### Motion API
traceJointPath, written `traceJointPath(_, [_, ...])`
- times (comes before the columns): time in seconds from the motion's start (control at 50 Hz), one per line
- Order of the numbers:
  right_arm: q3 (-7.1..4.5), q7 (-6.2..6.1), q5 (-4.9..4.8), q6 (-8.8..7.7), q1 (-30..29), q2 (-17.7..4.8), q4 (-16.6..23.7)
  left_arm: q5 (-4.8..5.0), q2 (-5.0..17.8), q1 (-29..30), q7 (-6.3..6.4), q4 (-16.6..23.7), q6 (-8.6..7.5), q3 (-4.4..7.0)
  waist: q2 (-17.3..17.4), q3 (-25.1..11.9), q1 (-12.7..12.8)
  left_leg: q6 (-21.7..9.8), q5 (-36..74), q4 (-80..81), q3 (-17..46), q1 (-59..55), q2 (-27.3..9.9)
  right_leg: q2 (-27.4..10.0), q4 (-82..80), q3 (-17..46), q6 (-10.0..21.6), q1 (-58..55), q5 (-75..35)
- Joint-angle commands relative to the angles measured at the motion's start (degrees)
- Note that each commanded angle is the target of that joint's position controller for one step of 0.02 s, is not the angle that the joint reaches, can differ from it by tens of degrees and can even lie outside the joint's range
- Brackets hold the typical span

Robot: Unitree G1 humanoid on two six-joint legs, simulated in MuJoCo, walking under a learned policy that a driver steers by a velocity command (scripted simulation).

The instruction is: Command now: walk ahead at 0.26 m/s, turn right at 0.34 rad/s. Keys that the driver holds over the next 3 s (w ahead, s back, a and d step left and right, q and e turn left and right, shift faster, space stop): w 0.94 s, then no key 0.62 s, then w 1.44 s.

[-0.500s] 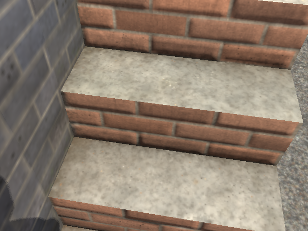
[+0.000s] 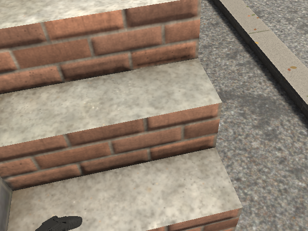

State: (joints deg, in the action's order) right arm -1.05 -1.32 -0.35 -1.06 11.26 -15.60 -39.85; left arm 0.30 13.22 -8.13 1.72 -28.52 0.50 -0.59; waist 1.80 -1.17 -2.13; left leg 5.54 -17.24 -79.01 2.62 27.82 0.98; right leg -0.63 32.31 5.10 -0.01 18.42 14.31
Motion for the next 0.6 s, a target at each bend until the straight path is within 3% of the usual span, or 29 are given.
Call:
traceJointPath(0.02, [1.18, -0.24, 0.53, 0.38, -0.4, 0.6, 1.7, 1.19, 3.9, 4.3, -1.52, 3.3, -0.87, 1.75, -16.4, 0.8, 0.2, -3.9, -5.5, 33.5, -3.4, -6.7, -1.8, -6.7, -15.7, 7.3, 8.2, -4.5, 4.7])
traceJointPath(0.04, [0.91, -0.48, 0.69, 0.72, 0.1, 0.0, 0.5, 1.57, 4.1, 1.8, -1.06, 2.4, -0.47, 2.04, -16.8, 3.0, 0.8, -5.0, -6.3, 45.0, -3.6, -7.9, -2.0, -6.5, -16.2, 9.9, 7.2, -6.9, 10.5])
traceJointPath(0.06, [0.62, -0.14, 0.31, -0.27, 0.3, 0.3, -1.2, 0.19, 2.5, -1.0, -1.19, 1.3, 0.14, 1.97, -14.8, -0.1, 2.8, -6.5, 0.3, 50.7, -4.2, -11.5, -1.3, -8.4, -17.6, 11.7, 8.0, -9.3, 11.4])
traceJointPath(0.08, [0.54, -0.06, 1.66, -1.26, 1.7, -1.0, -2.9, 0.42, 0.9, 1.2, -1.22, 2.2, -0.08, 1.47, -12.7, 0.2, 2.6, -7.2, 8.9, 53.3, -1.2, -14.6, -3.7, -7.1, -15.4, 11.6, 5.6, -8.2, 13.5])
traceJointPath(0.1, [-0.06, 0.14, 1.46, -2.0, 4.0, -2.6, -4.3, 0.45, 0.5, 4.8, -1.59, 2.2, -0.89, 1.35, -10.5, 0.0, 1.8, -8.9, 15.8, 57.1, 2.8, -16.3, -7.8, -4.1, -9.1, 6.9, 3.2, -5.4, 13.7])
traceJointPath(0.12, [-0.47, 0.79, 0.87, -2.27, 3.6, -4.3, -4.6, 0.97, -1.8, 4.0, -2.13, 2.5, -1.68, 0.78, -0.5, 0.1, 2.9, -11.2, 22.4, 62.8, 7.9, -20.2, -12.6, -0.4, -1.6, 1.2, -0.5, -3.4, 14.2])
traceJointPath(0.14, [-0.12, 1.84, 0.63, -2.12, 0.7, -4.0, -4.7, 0.93, -3.2, 0.4, -2.25, 1.7, -2.24, 0.52, 8.1, 0.7, 5.2, -14.1, 18.9, 65.9, 11.8, -20.9, -14.4, 0.4, 1.6, -1.0, -3.7, -1.4, 16.1])
traceJointPath(0.16, [-1.02, 2.43, 0.33, -2.16, -2.1, -5.4, -3.2, 1.79, -1.8, 1.4, -1.56, 0.9, -2.62, 0.67, 11.6, 3.9, 3.8, -17.3, -2.0, 70.8, 16.1, -16.2, -16.0, -0.6, 4.0, -3.4, -4.9, -1.3, 14.5])
traceJointPath(0.18, [-1.08, 2.67, 0.35, -2.05, -2.7, -5.3, -3.0, 2.47, 0.9, 4.5, -1.0, 0.3, -2.62, 1.32, 8.6, 6.4, 1.9, -18.8, -9.9, 74.4, 17.5, -14.7, -16.2, -1.1, 6.2, -4.2, -5.2, -1.1, 12.7])
traceJointPath(0.2, [-1.0, 2.76, 0.47, -2.02, -2.0, -5.2, -3.6, 2.37, 1.0, 5.5, -0.76, 0.1, -2.18, 1.47, 7.7, 8.5, 1.0, -19.2, -7.6, 75.8, 18.3, -15.5, -17.7, -1.7, 6.2, -3.8, -5.2, 0.2, 11.7])
traceJointPath(0.22, [-0.54, 2.87, 0.38, -1.89, -1.6, -4.2, -4.1, 2.0, 0.2, 4.4, -1.01, -1.4, -1.97, 1.56, 7.9, 8.7, 1.4, -19.8, -3.4, 75.0, 16.0, -17.3, -16.9, -2.1, 5.6, -4.5, -4.9, -0.1, 11.7])
traceJointPath(0.26, [-0.4, 2.43, -0.15, -0.96, 2.7, -4.1, -6.5, 1.52, -1.7, 1.4, -2.13, -3.6, -1.6, 1.64, 6.9, 7.4, 2.1, -20.7, 12.9, 72.3, 11.5, -22.4, -16.0, -1.9, 4.0, -5.3, -3.1, -1.5, 9.3])
traceJointPath(0.28, [0.38, 2.28, 0.08, -1.02, 0.7, -2.2, -6.6, 0.92, -2.1, -0.1, -2.21, -3.9, -1.19, 1.65, 7.2, 6.6, 3.4, -20.1, 27.2, 69.2, 7.7, -23.3, -14.3, -2.4, 0.4, -4.7, -2.5, -4.7, 8.0])
traceJointPath(0.3, [0.48, 2.34, -0.44, -1.02, 1.0, -1.9, -7.1, 0.43, -2.8, 0.0, -2.37, -4.1, -1.19, 1.45, 7.4, 4.8, 3.9, -19.8, 41.4, 66.7, 5.1, -26.8, -12.9, -1.7, -6.0, -5.6, -1.6, -6.3, 3.4])
traceJointPath(0.34, [0.08, 2.63, -1.28, -0.83, 1.6, -3.4, -7.6, 0.37, -1.7, 1.1, -3.05, -3.9, -1.62, 1.66, 5.3, 1.2, 4.3, -17.9, 59.4, 62.1, 2.0, -33.4, -10.5, -0.7, -14.3, -6.0, 0.0, -8.5, -9.4])
traceJointPath(0.36, [-0.46, 2.88, -1.94, -1.44, 1.6, -5.0, -6.9, 0.53, -0.3, 0.1, -3.15, -4.4, -1.55, 2.23, 5.4, -2.4, 5.1, -17.8, 60.7, 60.6, 1.7, -33.0, -9.9, -0.8, -12.2, -6.2, 1.2, -12.3, -15.7])
traceJointPath(0.38, [-0.05, 3.1, -1.24, -2.71, 0.3, -3.1, -5.8, 0.26, 1.3, -1.0, -2.84, -5.0, -2.07, 2.43, 2.5, -5.5, 4.8, -17.4, 51.4, 60.8, 0.9, -31.2, -8.7, -2.7, -9.9, -4.1, 1.7, -16.0, -26.5])
traceJointPath(0.4, [0.51, 3.22, -0.84, -3.33, 3.0, -1.4, -6.4, 0.17, 1.9, -0.9, -2.97, -5.7, -1.94, 2.46, -2.7, -7.1, 3.1, -16.5, 41.7, 63.0, 0.4, -30.0, -7.8, -4.0, -8.4, -3.0, 2.5, -18.3, -29.4])
traceJointPath(0.42, [0.76, 3.35, -0.76, -3.61, 3.5, -1.3, -7.3, 0.03, 1.3, -0.2, -3.02, -5.7, -1.48, 2.36, -4.1, -6.1, 3.2, -16.0, 37.1, 64.5, 0.7, -29.8, -7.9, -4.3, -8.9, -2.6, 2.5, -18.0, -27.1])
traceJointPath(0.46, [0.86, 3.49, -0.7, -3.47, 0.5, -2.4, -7.5, -0.33, 1.3, 1.2, -2.98, -5.2, -1.17, 2.36, -2.9, -1.6, 4.3, -16.2, 34.9, 65.1, 0.5, -27.9, -7.6, -3.5, -9.9, -2.8, 2.5, -15.6, -23.2])
traceJointPath(0.48, [0.71, 3.33, -0.63, -3.33, 0.5, -3.3, -7.8, -0.43, 1.5, 0.6, -2.66, -4.9, -1.35, 2.31, -2.6, -1.0, 4.4, -16.0, 35.8, 65.2, 0.1, -27.2, -7.8, -3.5, -10.3, -2.7, 2.7, -15.9, -24.4])
traceJointPath(0.56, [1.26, 3.42, -0.42, -3.26, -1.9, -3.4, -7.4, -0.61, 3.5, -0.7, -3.16, -5.6, -1.35, 2.85, -3.1, -4.4, 5.4, -15.0, 37.3, 62.6, -0.7, -26.7, -7.4, -4.5, -10.4, -1.7, 3.4, -20.1, -33.8])
traceJointPath(0.6, [1.4, 2.83, -0.1, -2.92, -2.5, -3.6, -7.1, -0.69, 3.0, -1.0, -3.09, -6.3, -1.54, 2.59, -3.9, -5.1, 5.1, -14.4, 32.1, 62.8, -0.8, -26.7, -7.4, -4.8, -10.8, -1.1, 3.4, -20.6, -33.3])
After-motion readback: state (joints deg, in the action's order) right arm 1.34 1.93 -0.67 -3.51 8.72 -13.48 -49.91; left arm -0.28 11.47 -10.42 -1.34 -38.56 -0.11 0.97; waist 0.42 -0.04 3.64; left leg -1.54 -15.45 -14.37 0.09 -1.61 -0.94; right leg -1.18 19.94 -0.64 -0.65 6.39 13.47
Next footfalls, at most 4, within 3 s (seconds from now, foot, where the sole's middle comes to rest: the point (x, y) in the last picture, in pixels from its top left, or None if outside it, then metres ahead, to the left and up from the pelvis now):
0.08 left None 0.01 0.17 -0.77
0.36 right None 0.06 -0.10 -0.77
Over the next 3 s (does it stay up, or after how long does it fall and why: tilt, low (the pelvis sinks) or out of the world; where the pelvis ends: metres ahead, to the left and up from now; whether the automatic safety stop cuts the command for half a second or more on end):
stays up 0.03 0.05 0.02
